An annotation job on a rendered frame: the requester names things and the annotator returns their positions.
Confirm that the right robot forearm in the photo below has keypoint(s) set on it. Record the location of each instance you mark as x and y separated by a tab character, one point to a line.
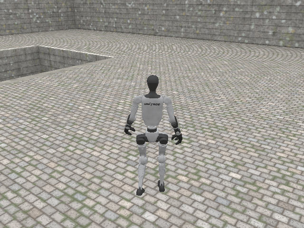
176	127

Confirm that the right robot hand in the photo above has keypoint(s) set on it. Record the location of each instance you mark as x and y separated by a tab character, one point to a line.
178	137

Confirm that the left robot hand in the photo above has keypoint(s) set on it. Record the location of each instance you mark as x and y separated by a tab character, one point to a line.
126	131

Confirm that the right robot thigh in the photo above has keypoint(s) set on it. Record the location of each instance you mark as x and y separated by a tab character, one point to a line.
163	140

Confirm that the right robot upper arm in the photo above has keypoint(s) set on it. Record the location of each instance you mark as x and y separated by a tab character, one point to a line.
170	109

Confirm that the left robot upper arm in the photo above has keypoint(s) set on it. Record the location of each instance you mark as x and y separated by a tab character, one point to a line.
137	100

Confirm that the left robot forearm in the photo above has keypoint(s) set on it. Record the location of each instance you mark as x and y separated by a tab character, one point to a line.
128	123

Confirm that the robot right foot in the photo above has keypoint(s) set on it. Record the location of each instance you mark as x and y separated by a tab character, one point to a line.
161	188

